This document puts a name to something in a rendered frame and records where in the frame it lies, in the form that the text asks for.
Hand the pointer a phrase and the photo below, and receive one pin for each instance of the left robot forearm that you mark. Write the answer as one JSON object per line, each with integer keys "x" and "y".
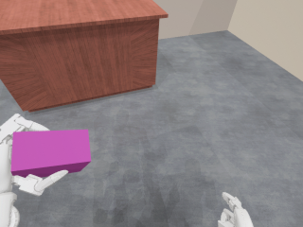
{"x": 9, "y": 215}

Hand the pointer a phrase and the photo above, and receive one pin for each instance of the robot left hand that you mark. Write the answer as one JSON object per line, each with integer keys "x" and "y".
{"x": 31, "y": 184}

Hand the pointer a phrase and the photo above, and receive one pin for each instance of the robot right hand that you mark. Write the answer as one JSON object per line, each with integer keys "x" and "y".
{"x": 239, "y": 217}

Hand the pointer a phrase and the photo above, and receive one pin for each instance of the table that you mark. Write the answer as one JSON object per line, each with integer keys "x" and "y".
{"x": 59, "y": 52}

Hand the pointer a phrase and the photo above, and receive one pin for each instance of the sponge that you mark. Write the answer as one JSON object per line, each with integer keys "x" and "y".
{"x": 43, "y": 153}

